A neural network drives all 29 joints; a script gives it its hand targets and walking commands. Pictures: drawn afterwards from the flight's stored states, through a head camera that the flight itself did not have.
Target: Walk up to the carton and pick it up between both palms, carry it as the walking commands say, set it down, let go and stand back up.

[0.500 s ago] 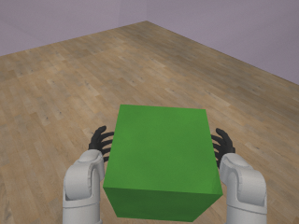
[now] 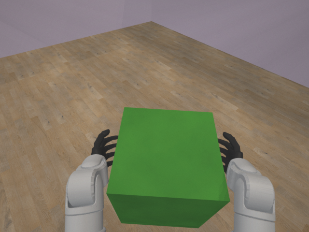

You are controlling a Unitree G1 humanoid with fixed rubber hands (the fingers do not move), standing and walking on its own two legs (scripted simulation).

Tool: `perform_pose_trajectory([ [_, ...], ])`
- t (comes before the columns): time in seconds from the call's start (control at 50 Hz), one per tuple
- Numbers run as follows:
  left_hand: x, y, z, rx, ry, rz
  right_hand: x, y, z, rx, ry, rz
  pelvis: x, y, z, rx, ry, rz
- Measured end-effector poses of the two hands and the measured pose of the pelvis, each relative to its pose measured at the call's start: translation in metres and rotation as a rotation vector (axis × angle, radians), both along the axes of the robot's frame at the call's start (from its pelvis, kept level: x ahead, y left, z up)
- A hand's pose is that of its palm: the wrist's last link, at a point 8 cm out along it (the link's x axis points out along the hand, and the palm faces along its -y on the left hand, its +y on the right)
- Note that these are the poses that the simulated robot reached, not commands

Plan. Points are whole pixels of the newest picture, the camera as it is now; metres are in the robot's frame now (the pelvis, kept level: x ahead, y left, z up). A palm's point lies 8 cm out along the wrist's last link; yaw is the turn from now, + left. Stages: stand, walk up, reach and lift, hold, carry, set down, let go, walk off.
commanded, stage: carry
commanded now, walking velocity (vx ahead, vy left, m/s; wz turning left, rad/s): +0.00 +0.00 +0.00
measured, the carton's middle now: (163, 171) +0.29 +0.00 +0.01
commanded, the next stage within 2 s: none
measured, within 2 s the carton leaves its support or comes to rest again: neither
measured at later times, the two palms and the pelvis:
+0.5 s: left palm (100, 160) +0.27 +0.16 +0.09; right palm (232, 164) +0.27 -0.16 +0.09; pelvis +0.00 +0.00 +0.00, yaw +0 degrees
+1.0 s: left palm (100, 160) +0.27 +0.16 +0.09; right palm (232, 164) +0.27 -0.16 +0.09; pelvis +0.00 +0.00 +0.00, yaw +0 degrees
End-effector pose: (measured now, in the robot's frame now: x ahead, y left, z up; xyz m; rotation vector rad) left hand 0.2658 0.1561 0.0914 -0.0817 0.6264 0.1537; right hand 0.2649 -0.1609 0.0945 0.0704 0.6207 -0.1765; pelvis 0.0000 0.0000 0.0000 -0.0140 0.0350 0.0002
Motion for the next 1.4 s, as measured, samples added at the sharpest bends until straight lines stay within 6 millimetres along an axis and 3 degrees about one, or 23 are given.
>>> perform_pose_trajectory([
  [1.4, 0.0039, -0.0008, -0.0053, 0.004, -0.007, 0.002, 0.0033, -0.0008, -0.0078, -0.003, 0.001, 0.006, 0.0008, -0.0013, 0.0001, 0.001, 0.002, 0.002],
])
